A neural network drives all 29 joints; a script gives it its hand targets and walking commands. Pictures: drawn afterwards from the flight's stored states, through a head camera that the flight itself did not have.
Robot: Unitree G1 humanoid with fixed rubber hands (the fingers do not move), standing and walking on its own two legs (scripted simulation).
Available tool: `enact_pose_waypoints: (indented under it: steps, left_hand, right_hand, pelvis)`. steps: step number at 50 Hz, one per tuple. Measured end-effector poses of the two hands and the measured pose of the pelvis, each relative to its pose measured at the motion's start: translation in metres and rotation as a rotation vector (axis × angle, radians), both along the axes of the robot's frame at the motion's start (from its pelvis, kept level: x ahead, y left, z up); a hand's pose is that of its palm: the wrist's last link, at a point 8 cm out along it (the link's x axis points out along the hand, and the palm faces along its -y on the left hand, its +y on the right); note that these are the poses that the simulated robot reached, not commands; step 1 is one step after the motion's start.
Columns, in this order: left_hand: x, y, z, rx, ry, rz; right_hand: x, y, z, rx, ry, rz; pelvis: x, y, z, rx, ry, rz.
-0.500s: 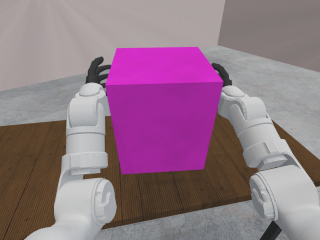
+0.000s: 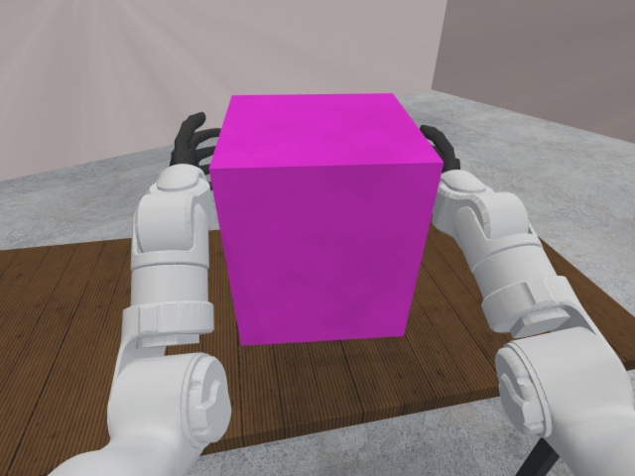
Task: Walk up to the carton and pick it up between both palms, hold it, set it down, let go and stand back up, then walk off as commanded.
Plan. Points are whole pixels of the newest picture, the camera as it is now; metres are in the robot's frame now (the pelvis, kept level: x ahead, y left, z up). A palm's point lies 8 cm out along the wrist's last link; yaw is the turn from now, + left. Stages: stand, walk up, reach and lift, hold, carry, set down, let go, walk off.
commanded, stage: hold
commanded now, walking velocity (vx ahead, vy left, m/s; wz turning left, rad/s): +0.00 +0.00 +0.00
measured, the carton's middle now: (318, 216) +0.39 +0.01 +0.21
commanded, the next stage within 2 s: none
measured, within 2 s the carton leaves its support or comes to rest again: neither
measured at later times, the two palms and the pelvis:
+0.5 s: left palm (189, 177) +0.38 +0.16 +0.28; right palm (443, 184) +0.38 -0.14 +0.27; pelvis +0.00 +0.00 +0.00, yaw +0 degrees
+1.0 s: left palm (189, 177) +0.38 +0.16 +0.28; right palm (443, 184) +0.38 -0.14 +0.27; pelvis +0.00 +0.00 +0.00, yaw +0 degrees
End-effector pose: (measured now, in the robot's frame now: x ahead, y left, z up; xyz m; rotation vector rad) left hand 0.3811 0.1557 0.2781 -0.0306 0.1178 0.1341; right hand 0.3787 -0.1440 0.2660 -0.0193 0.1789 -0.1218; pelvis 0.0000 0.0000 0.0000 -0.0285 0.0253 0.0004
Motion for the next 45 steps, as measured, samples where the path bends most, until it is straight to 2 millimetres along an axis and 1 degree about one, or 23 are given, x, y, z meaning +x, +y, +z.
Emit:
enact_pose_waypoints:
  steps: [45]
  left_hand:
    - [0.0007, -0.0005, 0.0004, 0.002, -0.001, -0.001]
  right_hand:
    - [0.0006, -0.0005, -0.0002, 0.002, 0.002, -0.001]
  pelvis:
    - [0.0006, -0.0001, 0.0, 0.0, 0.001, 0.0]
